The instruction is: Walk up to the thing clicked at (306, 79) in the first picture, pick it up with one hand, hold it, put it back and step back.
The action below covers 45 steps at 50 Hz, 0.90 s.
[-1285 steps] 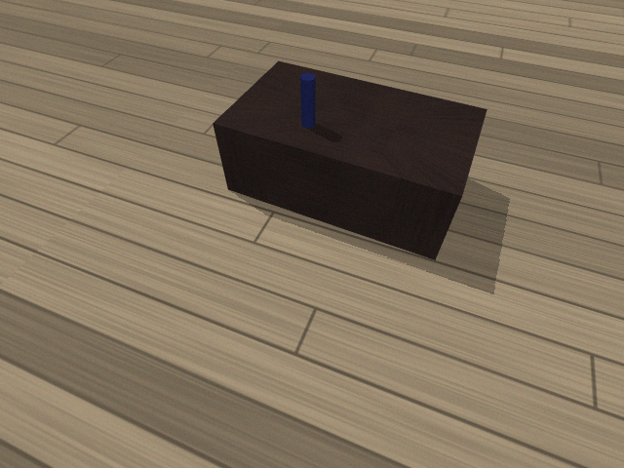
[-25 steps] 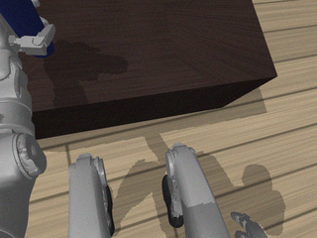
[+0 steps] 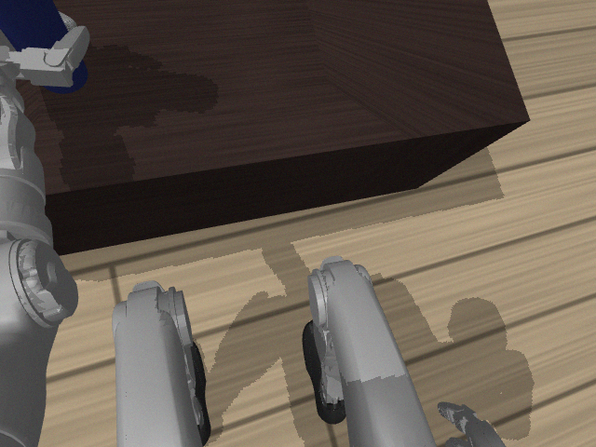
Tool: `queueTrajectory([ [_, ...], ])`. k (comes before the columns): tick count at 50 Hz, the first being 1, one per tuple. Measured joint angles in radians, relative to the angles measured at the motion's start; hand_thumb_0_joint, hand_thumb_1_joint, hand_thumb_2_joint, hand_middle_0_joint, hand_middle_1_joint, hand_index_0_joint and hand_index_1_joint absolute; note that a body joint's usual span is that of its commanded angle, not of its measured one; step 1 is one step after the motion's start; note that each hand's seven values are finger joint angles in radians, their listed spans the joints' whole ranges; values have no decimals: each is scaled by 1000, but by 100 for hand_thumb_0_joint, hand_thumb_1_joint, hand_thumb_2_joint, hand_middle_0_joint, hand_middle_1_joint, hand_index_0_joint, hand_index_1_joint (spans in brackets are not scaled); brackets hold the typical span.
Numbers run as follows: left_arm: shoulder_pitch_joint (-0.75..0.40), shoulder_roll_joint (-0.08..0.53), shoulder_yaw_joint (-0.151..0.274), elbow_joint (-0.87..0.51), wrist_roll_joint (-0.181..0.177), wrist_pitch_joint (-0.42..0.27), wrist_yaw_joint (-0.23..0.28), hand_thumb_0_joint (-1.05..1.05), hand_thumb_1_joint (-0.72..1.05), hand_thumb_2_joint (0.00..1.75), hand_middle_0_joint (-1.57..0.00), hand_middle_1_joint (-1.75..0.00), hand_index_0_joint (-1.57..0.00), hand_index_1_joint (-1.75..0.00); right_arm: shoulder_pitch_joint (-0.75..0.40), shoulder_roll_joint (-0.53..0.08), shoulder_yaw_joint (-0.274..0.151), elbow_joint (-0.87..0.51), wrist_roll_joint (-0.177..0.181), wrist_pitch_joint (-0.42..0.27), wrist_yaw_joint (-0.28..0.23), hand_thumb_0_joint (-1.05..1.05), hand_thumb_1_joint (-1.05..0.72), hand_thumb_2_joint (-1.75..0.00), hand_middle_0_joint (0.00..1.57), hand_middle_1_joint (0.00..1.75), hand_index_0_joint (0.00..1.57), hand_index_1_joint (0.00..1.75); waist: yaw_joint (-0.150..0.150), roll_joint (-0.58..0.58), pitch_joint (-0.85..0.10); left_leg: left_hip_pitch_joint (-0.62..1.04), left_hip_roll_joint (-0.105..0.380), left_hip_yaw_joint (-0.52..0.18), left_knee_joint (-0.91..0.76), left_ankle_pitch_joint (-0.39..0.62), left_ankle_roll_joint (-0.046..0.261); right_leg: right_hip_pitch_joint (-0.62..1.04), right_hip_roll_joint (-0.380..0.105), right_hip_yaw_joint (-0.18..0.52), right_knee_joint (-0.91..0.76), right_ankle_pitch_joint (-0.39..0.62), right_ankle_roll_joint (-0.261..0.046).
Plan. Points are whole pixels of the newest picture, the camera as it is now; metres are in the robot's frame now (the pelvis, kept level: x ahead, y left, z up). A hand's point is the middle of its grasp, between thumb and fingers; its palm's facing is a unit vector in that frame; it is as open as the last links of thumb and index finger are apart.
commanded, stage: loosen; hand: left
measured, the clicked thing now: (23, 9) +0.57 +0.22 +0.05
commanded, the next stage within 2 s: open in 0.20 s
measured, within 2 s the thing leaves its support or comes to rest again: rests again in 0.36 s
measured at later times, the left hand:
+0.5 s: hand (45, 26) +0.58 +0.21 +0.02, palm faces +0.15 -0.99 -0.03, open 9.5 cm
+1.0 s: hand (17, 6) +0.58 +0.23 +0.04, palm faces +0.20 -0.98 -0.03, open 17.1 cm
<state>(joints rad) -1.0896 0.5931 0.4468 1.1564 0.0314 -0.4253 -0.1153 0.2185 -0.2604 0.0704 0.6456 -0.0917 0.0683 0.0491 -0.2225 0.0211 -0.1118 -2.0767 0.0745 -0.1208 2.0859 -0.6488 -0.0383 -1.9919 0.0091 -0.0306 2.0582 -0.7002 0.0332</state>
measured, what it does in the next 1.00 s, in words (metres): stands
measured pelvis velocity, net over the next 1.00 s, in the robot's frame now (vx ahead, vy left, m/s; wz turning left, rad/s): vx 0.00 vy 0.00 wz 0.00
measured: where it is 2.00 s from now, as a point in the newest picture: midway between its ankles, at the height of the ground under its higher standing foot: (262, 400)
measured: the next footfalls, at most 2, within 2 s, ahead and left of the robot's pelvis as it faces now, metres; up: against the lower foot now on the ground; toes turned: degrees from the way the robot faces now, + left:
none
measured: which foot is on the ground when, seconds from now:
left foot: down 0.00-1.00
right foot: down 0.00-1.00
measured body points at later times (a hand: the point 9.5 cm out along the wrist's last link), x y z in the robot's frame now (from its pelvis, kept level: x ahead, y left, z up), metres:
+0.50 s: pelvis +0.00 +0.00 -0.01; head +0.23 +0.05 +0.38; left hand +0.56 +0.27 +0.02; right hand +0.04 -0.27 -0.12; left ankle +0.08 +0.14 -0.39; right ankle +0.08 -0.13 -0.39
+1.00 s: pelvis +0.00 +0.00 +0.00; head +0.23 +0.04 +0.38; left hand +0.56 +0.28 +0.04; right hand +0.05 -0.27 -0.12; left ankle +0.08 +0.14 -0.39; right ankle +0.08 -0.13 -0.39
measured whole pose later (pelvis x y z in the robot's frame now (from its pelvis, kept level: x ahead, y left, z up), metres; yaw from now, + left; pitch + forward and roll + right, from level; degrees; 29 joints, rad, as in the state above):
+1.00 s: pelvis +0.00 +0.00 +0.00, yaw +0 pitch +36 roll -5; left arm -1.09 0.60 0.49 1.07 0.02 -0.38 -0.10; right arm 0.21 -0.26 0.07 0.63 -0.08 0.09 0.04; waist -0.22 0.02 -0.11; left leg -2.08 0.07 -0.12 2.09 -0.66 -0.04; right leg -1.99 0.01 -0.03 2.07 -0.71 0.03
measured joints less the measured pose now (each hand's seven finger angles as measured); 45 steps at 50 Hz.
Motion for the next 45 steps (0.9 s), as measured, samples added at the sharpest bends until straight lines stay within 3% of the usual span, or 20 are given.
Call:
queueTrajectory([
  [11, -4, -5, 1, -17, -1, 12, 3, -1, -18, 114, -86, -115, -89, -114, 2, 0, 4, -6, 0, 4, 1, 0, -91, -90, 20, 30, 21, 30, -3, 0, 5, -21, -3, -5, 24, -1, 0, -17, -1, -1, 23, -3, 2],
  [15, -7, -13, 9, -25, -20, 13, 7, -2, -16, 102, -90, -108, -93, -107, 1, 2, 4, -5, 3, 4, -1, 0, -92, -90, 20, 30, 21, 30, 0, -1, 6, -24, -3, -6, 27, -2, 1, -19, 0, -2, 25, -3, 3],
  [22, -7, -17, 3, -31, -18, 12, 11, -1, -19, 73, -93, -92, -95, -91, 1, 3, 1, -3, 4, 5, -1, 0, -92, -90, 20, 30, 21, 30, 2, -2, 1, -19, -4, -4, 23, -5, 2, -14, -2, -1, 21, -7, 3],
  [32, -8, -21, 2, -27, -21, 13, 10, -1, -33, 40, -73, -60, -73, -59, 1, -4, -5, -8, 5, 5, 0, 0, -93, -90, 20, 30, 21, 30, 4, 1, 0, -14, -5, -4, 20, -6, 2, -10, -3, -1, 17, -9, 3],
  [45, -3, -22, 15, -52, -24, 15, 9, -2, -55, 10, -33, -19, -32, -20, -5, -3, -4, -10, 5, 7, 0, 0, -93, -90, 20, 30, 21, 30, 5, -3, 5, -14, -5, -2, 19, -7, 1, -12, -2, 0, 19, -9, 3],
])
